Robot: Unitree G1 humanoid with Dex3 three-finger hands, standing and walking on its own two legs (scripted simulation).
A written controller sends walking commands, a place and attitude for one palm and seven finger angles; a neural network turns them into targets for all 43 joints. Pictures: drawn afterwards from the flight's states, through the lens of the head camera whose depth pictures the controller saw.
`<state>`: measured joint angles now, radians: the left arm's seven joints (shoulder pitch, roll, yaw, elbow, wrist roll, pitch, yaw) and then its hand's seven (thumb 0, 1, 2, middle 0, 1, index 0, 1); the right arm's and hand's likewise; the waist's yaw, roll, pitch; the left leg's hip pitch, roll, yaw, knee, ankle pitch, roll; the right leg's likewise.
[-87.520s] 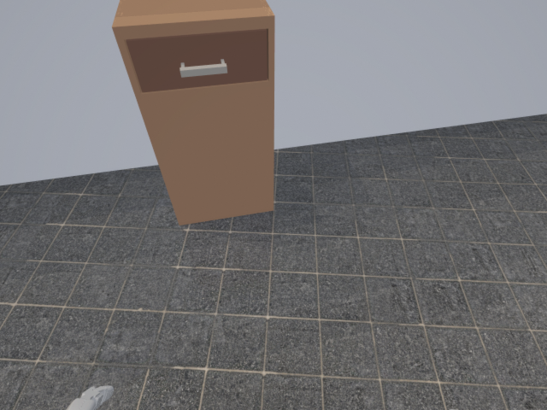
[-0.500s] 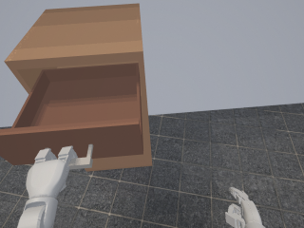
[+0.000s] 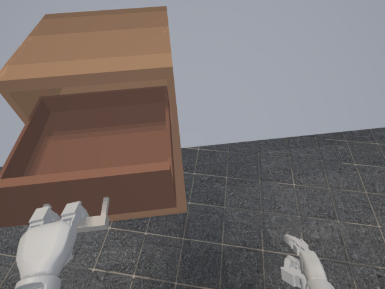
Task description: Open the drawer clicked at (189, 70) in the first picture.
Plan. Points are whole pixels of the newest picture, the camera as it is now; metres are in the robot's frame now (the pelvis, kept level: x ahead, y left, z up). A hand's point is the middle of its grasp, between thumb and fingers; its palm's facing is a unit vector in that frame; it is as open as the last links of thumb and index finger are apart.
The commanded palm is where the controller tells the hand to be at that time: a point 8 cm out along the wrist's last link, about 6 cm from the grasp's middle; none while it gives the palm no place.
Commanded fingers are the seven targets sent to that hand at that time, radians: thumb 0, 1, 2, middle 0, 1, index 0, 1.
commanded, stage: pull the drawer open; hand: left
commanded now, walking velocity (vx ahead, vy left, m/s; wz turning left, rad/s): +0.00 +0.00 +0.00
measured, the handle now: (73, 215) +0.25 +0.27 +0.03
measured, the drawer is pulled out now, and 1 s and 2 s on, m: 0.30 0.30 0.29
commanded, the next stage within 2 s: open the thumb to release the handle in 0.92 s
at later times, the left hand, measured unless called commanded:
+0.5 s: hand (64, 252) +0.18 +0.27 +0.01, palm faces -0.02 -0.09 -1.00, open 6.1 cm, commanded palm +0.13 +0.26 +0.07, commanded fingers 0.00 0.90 0.90 -0.40 -1.35 -0.40 -1.35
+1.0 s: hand (64, 250) +0.19 +0.27 +0.01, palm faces +0.04 -0.05 -1.00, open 5.9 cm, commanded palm +0.17 +0.28 +0.07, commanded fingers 0.00 0.90 0.90 -0.40 -1.35 -0.40 -1.35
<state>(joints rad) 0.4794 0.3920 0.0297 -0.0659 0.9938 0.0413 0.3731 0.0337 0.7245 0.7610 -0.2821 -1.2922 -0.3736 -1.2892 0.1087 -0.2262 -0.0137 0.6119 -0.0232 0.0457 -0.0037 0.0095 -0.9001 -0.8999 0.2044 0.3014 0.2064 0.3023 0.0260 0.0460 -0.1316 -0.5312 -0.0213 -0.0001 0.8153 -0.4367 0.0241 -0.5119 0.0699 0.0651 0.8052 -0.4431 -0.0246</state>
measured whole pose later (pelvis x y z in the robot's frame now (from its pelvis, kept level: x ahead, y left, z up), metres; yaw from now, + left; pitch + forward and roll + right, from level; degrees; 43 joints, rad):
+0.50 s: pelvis +0.02 +0.02 -0.01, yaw -2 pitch +13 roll -2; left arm 0.69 0.39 0.02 -0.28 0.98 0.06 0.44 0.03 0.72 0.78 -0.27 -1.28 -0.35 -1.23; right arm 0.13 -0.22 -0.02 0.56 -0.03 0.07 0.07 0.01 -0.90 -0.90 0.20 0.30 0.20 0.30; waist 0.02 0.07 -0.17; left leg -0.63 -0.01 0.02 0.92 -0.52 0.05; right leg -0.61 0.06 0.03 0.89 -0.50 -0.01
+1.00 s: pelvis +0.01 +0.02 -0.01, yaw -2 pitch +12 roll -2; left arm 0.57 0.40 0.00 -0.18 1.01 0.04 0.49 0.01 0.70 0.81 -0.33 -1.31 -0.37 -1.29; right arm 0.12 -0.24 -0.03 0.60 -0.04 0.06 0.02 0.01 -0.90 -0.90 0.20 0.30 0.20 0.30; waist 0.06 0.06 -0.14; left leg -0.63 -0.01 0.01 0.92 -0.50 0.04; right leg -0.60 0.04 -0.01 0.87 -0.48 -0.02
